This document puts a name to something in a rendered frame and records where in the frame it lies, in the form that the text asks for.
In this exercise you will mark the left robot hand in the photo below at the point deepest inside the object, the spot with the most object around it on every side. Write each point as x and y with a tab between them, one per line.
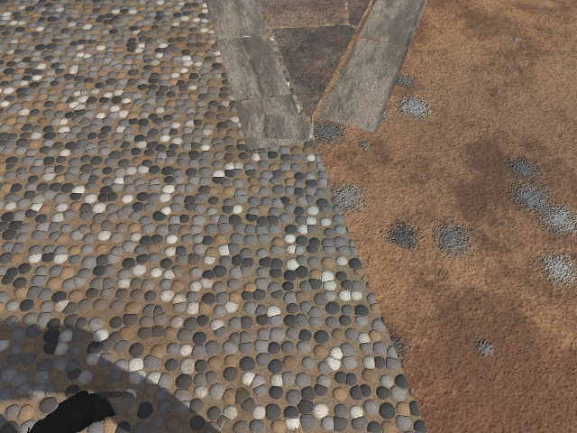
81	410

